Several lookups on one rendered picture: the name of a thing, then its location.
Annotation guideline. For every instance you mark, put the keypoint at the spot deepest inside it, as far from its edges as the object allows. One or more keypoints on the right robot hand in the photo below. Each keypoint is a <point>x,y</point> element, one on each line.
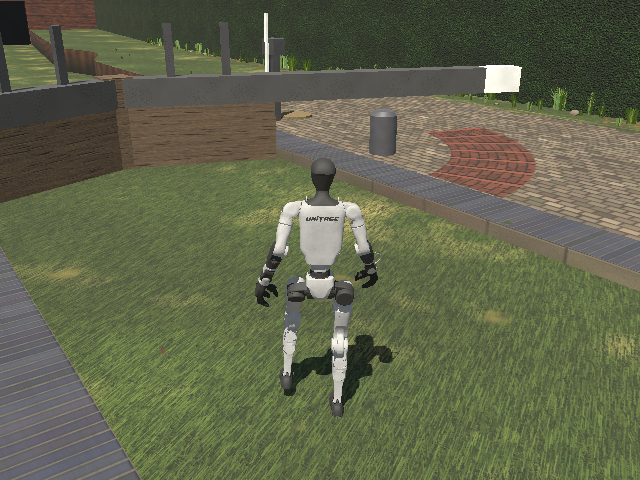
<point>363,274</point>

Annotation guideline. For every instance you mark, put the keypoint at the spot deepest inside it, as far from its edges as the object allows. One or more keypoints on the right robot thigh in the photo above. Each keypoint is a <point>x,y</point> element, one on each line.
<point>342,306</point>

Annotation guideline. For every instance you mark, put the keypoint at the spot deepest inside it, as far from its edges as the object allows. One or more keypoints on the left robot shin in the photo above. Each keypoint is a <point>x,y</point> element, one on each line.
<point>289,345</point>

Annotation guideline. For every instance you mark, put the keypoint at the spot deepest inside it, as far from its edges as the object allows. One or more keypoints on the left robot hand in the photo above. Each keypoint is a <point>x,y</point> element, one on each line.
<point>260,292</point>

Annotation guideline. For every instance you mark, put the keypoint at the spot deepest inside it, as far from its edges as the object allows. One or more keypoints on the robot left forearm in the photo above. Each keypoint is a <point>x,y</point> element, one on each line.
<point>270,267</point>

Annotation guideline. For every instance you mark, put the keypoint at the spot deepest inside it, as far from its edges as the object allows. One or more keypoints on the robot right forearm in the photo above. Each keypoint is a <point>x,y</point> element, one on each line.
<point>369,261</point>

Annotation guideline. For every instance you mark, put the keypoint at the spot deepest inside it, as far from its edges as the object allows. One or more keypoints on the right robot upper arm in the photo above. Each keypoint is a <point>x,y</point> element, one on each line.
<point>353,212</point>

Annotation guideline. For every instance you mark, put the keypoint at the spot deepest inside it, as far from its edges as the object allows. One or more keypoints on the left robot upper arm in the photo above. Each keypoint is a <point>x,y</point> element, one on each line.
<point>289,211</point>

